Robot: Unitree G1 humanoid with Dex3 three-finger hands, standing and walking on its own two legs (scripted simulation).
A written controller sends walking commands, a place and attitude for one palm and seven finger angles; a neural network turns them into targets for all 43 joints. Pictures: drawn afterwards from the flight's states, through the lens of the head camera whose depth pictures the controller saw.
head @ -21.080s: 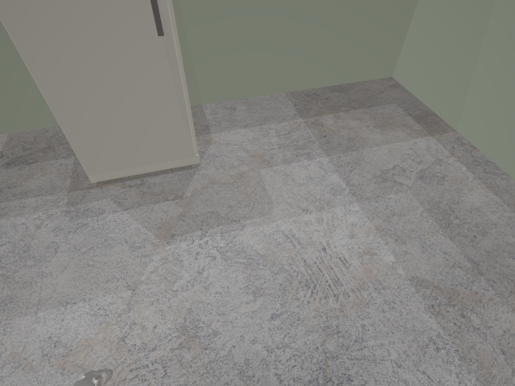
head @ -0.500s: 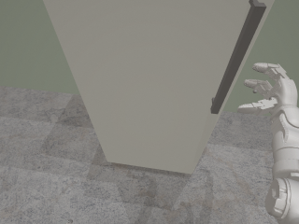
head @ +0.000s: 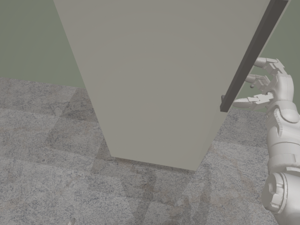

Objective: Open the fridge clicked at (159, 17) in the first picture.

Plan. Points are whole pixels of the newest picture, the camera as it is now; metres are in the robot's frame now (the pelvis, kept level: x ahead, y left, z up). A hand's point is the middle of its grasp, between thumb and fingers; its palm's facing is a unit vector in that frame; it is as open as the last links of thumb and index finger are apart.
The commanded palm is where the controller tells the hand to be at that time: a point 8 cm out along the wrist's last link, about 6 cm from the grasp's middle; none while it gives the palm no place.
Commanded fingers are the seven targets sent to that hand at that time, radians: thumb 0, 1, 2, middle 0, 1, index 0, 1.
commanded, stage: feel for the door with the fingertips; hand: right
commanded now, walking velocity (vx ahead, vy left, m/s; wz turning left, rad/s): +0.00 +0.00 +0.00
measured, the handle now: (242, 63) +0.52 -0.17 +0.18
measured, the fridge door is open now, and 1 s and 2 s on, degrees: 0 0 0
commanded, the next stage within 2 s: slide the fingers in behind the handle in 0.62 s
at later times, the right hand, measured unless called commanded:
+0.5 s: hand (252, 82) +0.47 -0.20 +0.16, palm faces +0.07 +1.00 +0.01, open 14.0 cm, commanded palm +0.44 -0.24 +0.15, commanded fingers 0.00 0.50 -0.30 0.30 1.20 0.30 1.20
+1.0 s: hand (251, 83) +0.47 -0.20 +0.15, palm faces +0.05 +1.00 +0.01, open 13.9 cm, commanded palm +0.44 -0.24 +0.15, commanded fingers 0.00 0.50 -0.30 0.30 1.20 0.30 1.20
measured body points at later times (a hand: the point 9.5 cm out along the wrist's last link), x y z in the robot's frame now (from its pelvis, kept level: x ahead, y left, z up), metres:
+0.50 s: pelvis +0.00 +0.00 +0.00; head +0.04 -0.01 +0.45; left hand +0.07 +0.26 -0.11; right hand +0.46 -0.25 +0.16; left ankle -0.01 +0.10 -0.72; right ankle +0.02 -0.10 -0.72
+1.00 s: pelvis +0.00 -0.01 +0.00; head +0.04 -0.01 +0.45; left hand +0.03 +0.26 -0.12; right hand +0.46 -0.25 +0.15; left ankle -0.01 +0.10 -0.72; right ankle +0.02 -0.10 -0.72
